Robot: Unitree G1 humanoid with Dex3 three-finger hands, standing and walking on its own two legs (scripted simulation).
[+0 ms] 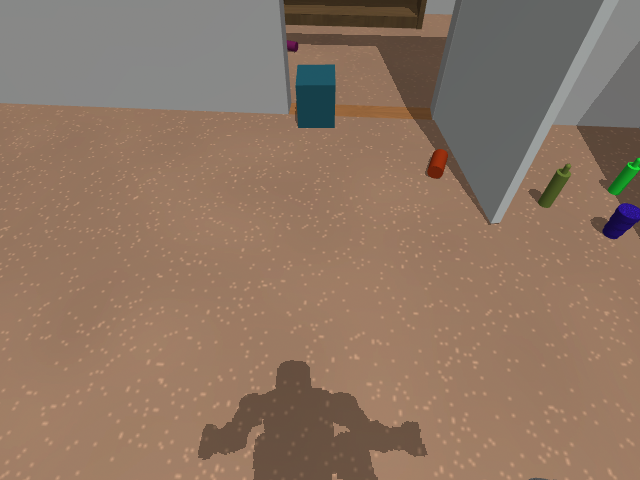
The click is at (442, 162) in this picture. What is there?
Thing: lying can
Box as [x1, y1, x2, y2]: [427, 149, 447, 178]
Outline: 442,149 437,149 433,152 427,170 428,174 431,177 436,178 441,176 447,157 447,153
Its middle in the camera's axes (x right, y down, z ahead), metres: +0.57 -0.37 +1.85
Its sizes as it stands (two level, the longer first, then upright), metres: 0.135 0.073 0.073
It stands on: the floor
